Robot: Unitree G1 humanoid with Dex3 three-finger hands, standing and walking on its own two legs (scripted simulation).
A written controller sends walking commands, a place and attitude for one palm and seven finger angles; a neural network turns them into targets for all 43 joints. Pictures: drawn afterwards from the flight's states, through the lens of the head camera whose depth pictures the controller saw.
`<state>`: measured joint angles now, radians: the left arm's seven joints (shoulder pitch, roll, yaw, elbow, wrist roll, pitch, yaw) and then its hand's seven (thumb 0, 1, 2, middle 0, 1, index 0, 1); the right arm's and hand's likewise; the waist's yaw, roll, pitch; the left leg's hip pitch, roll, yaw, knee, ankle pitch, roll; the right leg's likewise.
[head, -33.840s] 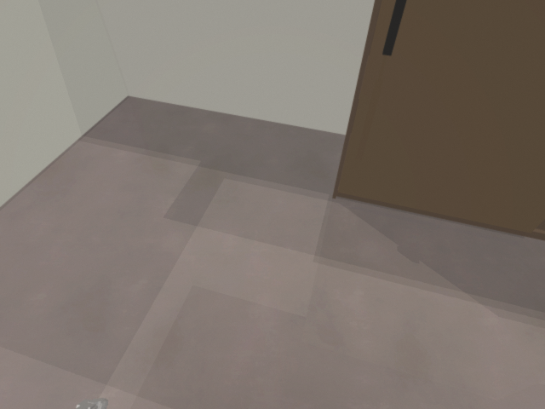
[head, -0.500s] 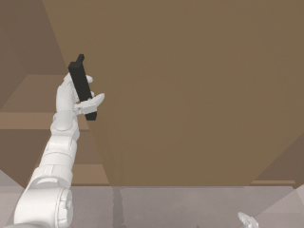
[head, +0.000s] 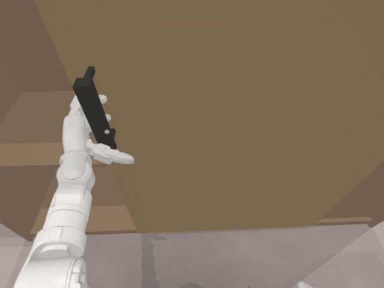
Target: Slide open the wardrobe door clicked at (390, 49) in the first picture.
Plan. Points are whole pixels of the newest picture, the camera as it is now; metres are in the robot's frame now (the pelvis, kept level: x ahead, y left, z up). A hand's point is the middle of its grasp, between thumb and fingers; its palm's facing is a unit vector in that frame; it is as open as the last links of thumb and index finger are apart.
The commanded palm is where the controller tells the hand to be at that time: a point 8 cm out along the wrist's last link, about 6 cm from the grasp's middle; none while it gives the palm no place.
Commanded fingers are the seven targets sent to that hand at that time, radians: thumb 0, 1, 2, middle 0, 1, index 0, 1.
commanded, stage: slip the hand off the handle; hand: left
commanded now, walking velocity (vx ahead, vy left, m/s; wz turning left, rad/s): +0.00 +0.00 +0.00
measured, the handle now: (100, 113) +0.44 +0.22 +0.13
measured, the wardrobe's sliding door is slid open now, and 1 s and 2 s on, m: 0.54 0.54 0.54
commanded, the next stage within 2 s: draw the hand back to the body in 1.24 s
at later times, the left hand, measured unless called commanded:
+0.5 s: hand (69, 136) +0.39 +0.27 +0.12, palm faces +0.31 -0.94 -0.14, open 14.7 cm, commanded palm +0.35 +0.31 +0.11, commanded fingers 0.00 -0.55 0.20 -0.25 -1.15 -0.25 -1.15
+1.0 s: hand (49, 170) +0.30 +0.28 +0.11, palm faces +0.32 -0.94 -0.13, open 14.7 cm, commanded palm +0.26 +0.31 +0.11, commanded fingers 0.00 -0.55 0.20 -0.25 -1.15 -0.25 -1.15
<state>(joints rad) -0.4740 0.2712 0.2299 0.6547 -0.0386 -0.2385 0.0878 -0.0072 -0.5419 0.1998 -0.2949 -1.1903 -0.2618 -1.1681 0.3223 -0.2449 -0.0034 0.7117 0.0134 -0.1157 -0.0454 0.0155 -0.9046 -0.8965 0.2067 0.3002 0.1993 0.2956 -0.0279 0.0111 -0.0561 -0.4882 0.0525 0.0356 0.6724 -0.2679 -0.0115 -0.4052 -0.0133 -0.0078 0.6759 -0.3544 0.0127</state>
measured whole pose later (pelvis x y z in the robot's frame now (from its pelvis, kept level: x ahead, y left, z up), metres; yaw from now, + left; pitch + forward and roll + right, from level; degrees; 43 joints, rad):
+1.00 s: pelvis +0.00 +0.00 +0.00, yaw +1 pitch +4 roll -1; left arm -0.09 0.34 0.36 0.30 -0.18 -0.20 -0.12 -0.01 -0.55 0.20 -0.26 -1.15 -0.25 -1.15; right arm 0.26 -0.25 0.02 0.64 0.03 -0.12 -0.08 0.02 -0.90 -0.90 0.21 0.30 0.20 0.30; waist 0.03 0.03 -0.08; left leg -0.49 0.05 0.01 0.73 -0.30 -0.01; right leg -0.38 -0.01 -0.03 0.71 -0.38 0.01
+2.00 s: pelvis +0.00 +0.00 +0.01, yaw +2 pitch -3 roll -1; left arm 0.26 0.35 0.35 -0.15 -0.18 -0.05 -0.07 -0.01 -0.39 0.28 -0.25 -1.06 -0.24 -1.05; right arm 0.22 -0.24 0.06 0.64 0.01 -0.27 -0.12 0.02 -0.90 -0.90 0.21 0.30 0.20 0.30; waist 0.07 0.04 -0.01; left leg -0.30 0.04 0.00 0.58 -0.23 -0.01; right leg -0.18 -0.02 -0.04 0.54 -0.31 0.01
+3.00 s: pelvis +0.03 +0.00 +0.02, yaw +1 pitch -5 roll +0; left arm 0.45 0.33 0.34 -0.38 -0.07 -0.06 0.09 0.02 0.89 0.89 -0.21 -0.31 -0.21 -0.30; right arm 0.20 -0.22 0.02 0.66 -0.03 -0.13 -0.09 0.02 -0.90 -0.90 0.21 0.30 0.20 0.30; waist 0.09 0.05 0.01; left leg -0.11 0.04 0.03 0.41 -0.21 -0.02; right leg -0.01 -0.02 -0.02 0.37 -0.28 0.01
